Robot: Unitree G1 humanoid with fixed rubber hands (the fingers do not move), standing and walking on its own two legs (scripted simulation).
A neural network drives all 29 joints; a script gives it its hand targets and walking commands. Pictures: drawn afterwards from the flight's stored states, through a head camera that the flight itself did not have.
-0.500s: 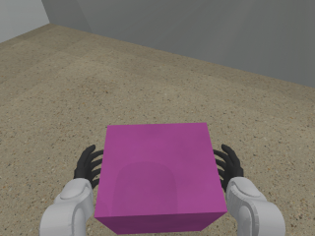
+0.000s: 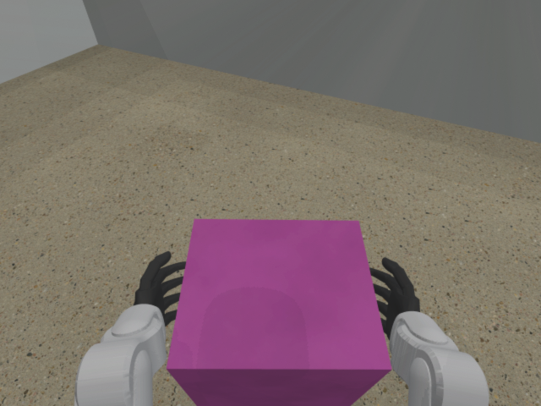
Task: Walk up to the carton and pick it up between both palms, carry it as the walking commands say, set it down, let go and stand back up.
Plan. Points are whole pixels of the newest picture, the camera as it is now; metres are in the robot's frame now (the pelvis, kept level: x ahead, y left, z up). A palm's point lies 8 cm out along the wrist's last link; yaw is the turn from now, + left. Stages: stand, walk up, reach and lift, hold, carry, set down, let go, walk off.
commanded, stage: carry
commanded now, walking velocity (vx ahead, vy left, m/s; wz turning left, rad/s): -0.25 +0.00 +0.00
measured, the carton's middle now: (274, 321) +0.26 +0.00 +0.02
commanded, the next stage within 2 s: none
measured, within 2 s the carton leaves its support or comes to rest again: neither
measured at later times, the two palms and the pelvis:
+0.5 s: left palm out of the picture +0.04 +0.21 +0.08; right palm out of the picture +0.06 -0.11 +0.09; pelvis -0.18 +0.03 +0.00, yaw +2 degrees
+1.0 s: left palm out of the picture -0.11 +0.19 +0.09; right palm out of the picture -0.11 -0.13 +0.09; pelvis -0.35 +0.02 +0.00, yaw +1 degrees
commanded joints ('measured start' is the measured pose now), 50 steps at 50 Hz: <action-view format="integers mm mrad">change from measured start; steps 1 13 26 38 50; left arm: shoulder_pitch -363 -300 -408 -369 -354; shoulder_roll -775 -713 -781 -780 -718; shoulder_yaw -623 -644 -731 -619 -666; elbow -154 -166 -200 -156 -144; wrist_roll -253 -238 -302 -246 -239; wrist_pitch -21 -22 -7 -27 -12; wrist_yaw -116 -95 -93 -116 -94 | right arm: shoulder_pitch -497 -374 -371 -521 -406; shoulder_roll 792 728 726 804 717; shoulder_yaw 702 674 610 724 638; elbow -123 -102 -134 -130 -49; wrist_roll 278 263 233 296 241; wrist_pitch -34 -23 -43 -36 -22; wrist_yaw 86 75 84 93 80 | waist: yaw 6 1 -13 5 5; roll -165 -233 176 -148 90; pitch -136 -251 -203 -143 -209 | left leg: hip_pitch -11 214 391 13 375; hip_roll -39 -36 248 -21 196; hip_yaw -91 50 -198 -95 -156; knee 434 -207 -330 414 -340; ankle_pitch -144 -18 489 -68 238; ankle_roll -7 5 148 -7 27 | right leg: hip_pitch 13 151 -195 0 -34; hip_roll -349 -243 36 -286 -114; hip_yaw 199 213 3 160 89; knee -167 -107 406 -189 -68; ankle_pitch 611 411 -215 339 163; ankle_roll -145 -84 79 -115 51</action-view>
